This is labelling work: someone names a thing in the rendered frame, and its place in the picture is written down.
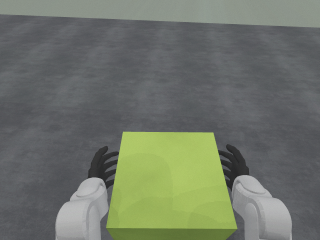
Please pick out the right robot forearm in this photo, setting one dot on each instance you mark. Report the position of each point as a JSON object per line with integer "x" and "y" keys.
{"x": 265, "y": 217}

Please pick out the left robot hand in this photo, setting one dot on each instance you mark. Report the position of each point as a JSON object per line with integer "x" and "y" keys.
{"x": 98, "y": 168}

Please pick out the carton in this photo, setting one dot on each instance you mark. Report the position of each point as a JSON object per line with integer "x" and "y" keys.
{"x": 170, "y": 186}

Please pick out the left robot forearm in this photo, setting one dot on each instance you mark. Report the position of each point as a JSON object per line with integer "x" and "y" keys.
{"x": 79, "y": 218}

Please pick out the right robot hand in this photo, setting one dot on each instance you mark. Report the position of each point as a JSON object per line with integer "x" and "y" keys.
{"x": 237, "y": 165}

